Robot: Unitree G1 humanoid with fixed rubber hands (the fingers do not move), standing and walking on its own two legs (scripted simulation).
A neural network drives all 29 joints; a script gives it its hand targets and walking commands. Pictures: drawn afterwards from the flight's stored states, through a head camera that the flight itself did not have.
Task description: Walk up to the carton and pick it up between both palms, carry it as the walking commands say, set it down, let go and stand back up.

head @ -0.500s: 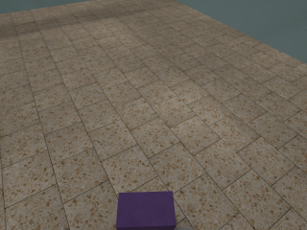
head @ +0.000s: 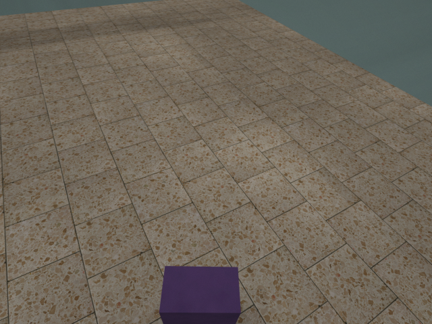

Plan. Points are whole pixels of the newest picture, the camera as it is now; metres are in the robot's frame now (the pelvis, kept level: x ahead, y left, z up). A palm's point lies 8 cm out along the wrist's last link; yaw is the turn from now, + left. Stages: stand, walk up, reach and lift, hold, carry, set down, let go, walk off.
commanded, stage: walk up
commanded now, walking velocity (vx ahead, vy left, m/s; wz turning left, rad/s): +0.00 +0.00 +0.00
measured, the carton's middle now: (200, 297) +0.37 +0.02 -0.67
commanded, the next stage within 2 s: stand in 0.20 s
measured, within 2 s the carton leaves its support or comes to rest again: neither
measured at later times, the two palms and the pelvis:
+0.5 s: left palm out of the picture -0.04 +0.21 -0.15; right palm out of the picture -0.04 -0.18 -0.15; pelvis -0.01 +0.01 +0.00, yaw -1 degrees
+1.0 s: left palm out of the picture +0.15 +0.21 -0.15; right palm out of the picture +0.14 -0.21 -0.14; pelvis +0.00 +0.00 -0.03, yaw +1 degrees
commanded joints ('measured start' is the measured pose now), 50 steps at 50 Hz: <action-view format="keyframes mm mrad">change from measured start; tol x16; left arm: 1 61 64 17 0 -1 -11 6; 30 134 29 27 8 14 -31 19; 32 -568 235 -112 -682 -163 66 22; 33 -652 206 -85 -642 -134 141 32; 42 -45 139 -44 -571 -109 687 -61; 50 -292 142 106 -746 15 503 -112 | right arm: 1 33 -87 -11 -5 2 -27 -4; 30 83 -61 -20 18 -2 -36 5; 32 -619 -228 36 -632 112 57 1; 42 1 -128 40 -555 91 708 24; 50 -294 -120 -89 -815 -32 515 39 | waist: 1 -4 -9 36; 27 -1 33 42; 30 0 7 3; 31 42 11 -244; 50 35 53 -410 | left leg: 1 -22 134 -111 -169 94 38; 18 -140 126 -110 -214 -74 32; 30 -56 108 -72 -132 133 25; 31 -549 71 -47 118 -343 90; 33 -555 85 -35 43 -497 50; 44 -428 -22 -109 234 260 41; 50 -469 -41 -92 311 360 7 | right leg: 1 -16 -86 98 -111 55 -15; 30 -37 -88 108 -88 104 -4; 31 -278 29 140 185 -258 -76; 33 -238 72 -14 249 -302 -14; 36 -481 -40 63 219 -212 -67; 42 -209 44 108 223 93 -95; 50 -251 48 150 338 314 -35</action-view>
